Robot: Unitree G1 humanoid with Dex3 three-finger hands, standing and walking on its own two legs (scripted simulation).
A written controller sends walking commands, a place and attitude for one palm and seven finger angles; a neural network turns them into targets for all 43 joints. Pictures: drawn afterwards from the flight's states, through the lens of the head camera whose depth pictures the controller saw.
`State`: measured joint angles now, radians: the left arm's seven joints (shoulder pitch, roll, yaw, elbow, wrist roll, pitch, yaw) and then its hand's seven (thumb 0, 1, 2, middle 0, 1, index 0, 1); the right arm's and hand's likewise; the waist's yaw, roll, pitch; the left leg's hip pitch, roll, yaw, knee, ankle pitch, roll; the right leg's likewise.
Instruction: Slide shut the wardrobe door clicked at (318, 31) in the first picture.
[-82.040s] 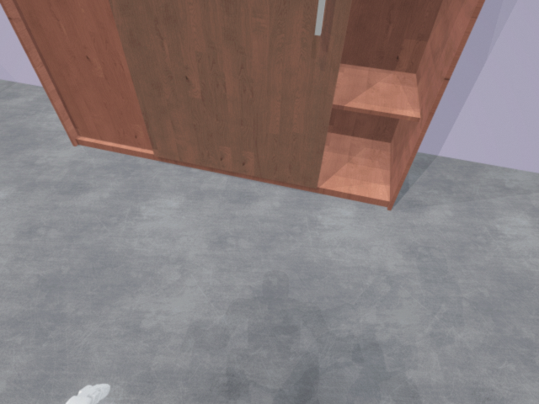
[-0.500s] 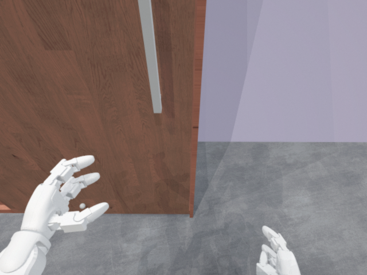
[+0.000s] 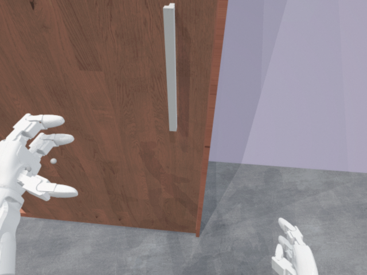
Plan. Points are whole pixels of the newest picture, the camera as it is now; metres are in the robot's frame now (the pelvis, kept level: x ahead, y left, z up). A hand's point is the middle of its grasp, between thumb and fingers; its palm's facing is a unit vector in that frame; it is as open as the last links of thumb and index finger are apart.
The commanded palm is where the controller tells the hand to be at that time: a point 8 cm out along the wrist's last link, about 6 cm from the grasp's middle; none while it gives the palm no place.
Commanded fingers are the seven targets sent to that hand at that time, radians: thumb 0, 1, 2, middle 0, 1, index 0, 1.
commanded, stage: raise the hand with hooked fingers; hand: left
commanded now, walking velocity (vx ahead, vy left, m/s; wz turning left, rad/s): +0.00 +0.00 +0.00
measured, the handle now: (172, 76) +0.51 +0.09 +0.22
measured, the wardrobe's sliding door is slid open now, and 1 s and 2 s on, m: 0.00 0.00 0.00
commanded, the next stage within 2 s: move the hooked fingers beside the handle in 0.82 s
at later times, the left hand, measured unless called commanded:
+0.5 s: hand (53, 131) +0.29 +0.28 +0.21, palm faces +0.07 -0.99 -0.07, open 14.0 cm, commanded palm +0.24 +0.32 +0.23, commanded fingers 0.00 -0.50 0.30 -0.30 -1.20 -0.30 -1.20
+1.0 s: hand (52, 127) +0.28 +0.27 +0.23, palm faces +0.11 -0.99 -0.07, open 14.0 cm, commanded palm +0.25 +0.31 +0.23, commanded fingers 0.00 -0.50 0.30 -0.30 -1.20 -0.30 -1.20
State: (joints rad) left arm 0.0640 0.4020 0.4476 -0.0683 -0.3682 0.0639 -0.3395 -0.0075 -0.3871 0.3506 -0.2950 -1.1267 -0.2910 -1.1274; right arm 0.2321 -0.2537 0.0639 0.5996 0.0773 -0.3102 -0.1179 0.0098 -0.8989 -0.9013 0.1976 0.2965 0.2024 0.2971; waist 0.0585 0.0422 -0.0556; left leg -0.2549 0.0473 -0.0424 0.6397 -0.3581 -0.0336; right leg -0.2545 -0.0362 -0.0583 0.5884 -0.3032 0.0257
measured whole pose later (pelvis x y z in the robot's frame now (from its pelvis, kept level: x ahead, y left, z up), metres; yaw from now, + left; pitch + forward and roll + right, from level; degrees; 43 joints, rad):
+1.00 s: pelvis +0.00 +0.00 +0.01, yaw -1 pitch -3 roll -1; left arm -0.16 0.47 0.50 0.04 -0.33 0.28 -0.39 -0.01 -0.50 0.30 -0.30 -1.20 -0.30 -1.20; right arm 0.21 -0.26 0.09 0.62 0.09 -0.23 -0.11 0.01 -0.90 -0.90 0.20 0.30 0.20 0.30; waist 0.06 0.06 -0.05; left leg -0.17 0.04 -0.03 0.52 -0.30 -0.03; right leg -0.18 -0.04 -0.05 0.50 -0.26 0.02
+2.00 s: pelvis +0.00 +0.00 +0.01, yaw -1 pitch -2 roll +0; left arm -0.48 0.34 0.29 0.30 -0.23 0.25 -0.19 -0.01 -0.50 0.30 -0.30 -1.20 -0.30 -1.20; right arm 0.24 -0.27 0.05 0.67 0.09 -0.16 -0.11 0.01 -0.90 -0.90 0.20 0.30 0.20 0.30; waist 0.02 0.05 -0.03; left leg -0.19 0.04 -0.01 0.49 -0.28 -0.04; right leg -0.22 -0.04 -0.03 0.49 -0.24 0.02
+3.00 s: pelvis +0.00 +0.00 +0.01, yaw -3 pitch +1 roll +0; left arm -0.69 0.30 0.26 0.58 -0.16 0.12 -0.09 -0.01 -0.50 0.30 -0.30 -1.20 -0.30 -1.20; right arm 0.29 -0.24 0.03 0.69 0.07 -0.12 -0.09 0.01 -0.90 -0.90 0.20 0.30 0.20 0.30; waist -0.01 0.03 -0.04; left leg -0.22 0.05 0.01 0.48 -0.27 -0.03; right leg -0.25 -0.03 -0.01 0.45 -0.22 0.03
